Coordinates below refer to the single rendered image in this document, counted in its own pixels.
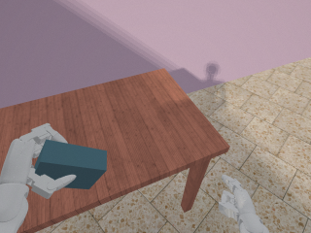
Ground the table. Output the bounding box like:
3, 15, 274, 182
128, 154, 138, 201
0, 68, 230, 233

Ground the right robot forearm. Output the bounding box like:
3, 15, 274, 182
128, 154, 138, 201
238, 213, 269, 233

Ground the right robot hand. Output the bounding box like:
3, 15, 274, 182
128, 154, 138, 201
219, 175, 256, 221

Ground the left robot forearm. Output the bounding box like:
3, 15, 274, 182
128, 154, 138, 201
0, 183, 29, 233

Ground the left robot hand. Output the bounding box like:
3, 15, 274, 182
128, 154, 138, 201
0, 123, 77, 199

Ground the sponge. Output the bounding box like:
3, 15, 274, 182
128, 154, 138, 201
34, 139, 107, 189

